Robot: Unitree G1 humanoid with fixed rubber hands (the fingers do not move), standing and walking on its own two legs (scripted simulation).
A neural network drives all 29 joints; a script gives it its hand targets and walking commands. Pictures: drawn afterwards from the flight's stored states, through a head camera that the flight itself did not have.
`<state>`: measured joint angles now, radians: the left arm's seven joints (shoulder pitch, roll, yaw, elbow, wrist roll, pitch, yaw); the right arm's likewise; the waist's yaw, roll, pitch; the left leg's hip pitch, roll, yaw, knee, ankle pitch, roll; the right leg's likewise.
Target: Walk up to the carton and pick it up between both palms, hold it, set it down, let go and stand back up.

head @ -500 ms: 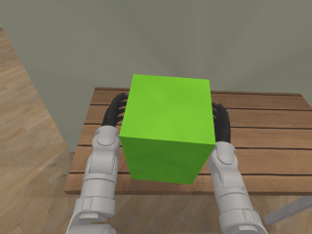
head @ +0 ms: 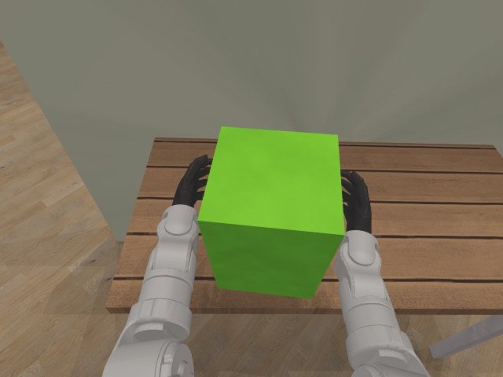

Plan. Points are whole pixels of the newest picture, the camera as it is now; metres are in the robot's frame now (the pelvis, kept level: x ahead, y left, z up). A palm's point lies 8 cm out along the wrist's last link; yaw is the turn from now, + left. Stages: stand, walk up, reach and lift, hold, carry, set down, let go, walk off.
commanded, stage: set down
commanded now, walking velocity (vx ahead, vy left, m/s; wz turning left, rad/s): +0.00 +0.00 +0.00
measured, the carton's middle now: (270, 220) +0.39 -0.05 +0.02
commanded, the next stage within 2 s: none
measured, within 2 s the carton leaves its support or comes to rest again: rests again in 0.60 s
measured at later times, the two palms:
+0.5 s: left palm (193, 209) +0.40 +0.08 +0.04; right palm (353, 229) +0.35 -0.19 +0.04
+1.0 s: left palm (198, 211) +0.40 +0.07 +0.04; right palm (357, 234) +0.34 -0.20 +0.03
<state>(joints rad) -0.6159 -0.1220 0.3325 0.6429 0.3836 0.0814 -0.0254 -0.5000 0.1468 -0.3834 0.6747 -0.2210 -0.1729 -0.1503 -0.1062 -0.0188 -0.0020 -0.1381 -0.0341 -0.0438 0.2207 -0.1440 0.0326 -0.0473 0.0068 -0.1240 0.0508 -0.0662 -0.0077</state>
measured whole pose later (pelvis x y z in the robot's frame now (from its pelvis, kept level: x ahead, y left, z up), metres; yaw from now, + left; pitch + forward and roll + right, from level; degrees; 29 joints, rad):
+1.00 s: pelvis -0.01 +0.00 +0.00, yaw -2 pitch +14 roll -1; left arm -0.74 -0.11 0.50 0.96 0.46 -0.20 0.00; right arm -0.59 0.18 -0.60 0.81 -0.46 -0.32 -0.13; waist -0.08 0.02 -0.11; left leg -0.35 -0.03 -0.02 0.18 -0.08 0.03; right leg -0.30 0.01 -0.08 0.07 -0.03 -0.02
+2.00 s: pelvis -0.01 -0.01 +0.00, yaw -3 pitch +19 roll +0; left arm -0.73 -0.14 0.54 0.83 0.54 -0.22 -0.03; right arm -0.60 0.22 -0.64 0.77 -0.48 -0.40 -0.10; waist -0.09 -0.01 -0.10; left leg -0.42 -0.02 -0.01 0.15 -0.05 0.02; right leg -0.39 0.02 -0.06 0.08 -0.01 -0.02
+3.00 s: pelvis -0.03 +0.01 +0.00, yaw -7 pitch +1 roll -1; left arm -0.12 0.13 0.15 0.48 0.03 0.06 -0.01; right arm -0.06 -0.12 0.11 0.69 0.16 -0.34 -0.17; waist -0.01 -0.04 0.04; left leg -0.08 -0.02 0.06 0.17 -0.11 0.03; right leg -0.05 0.02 0.02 0.06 -0.01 -0.01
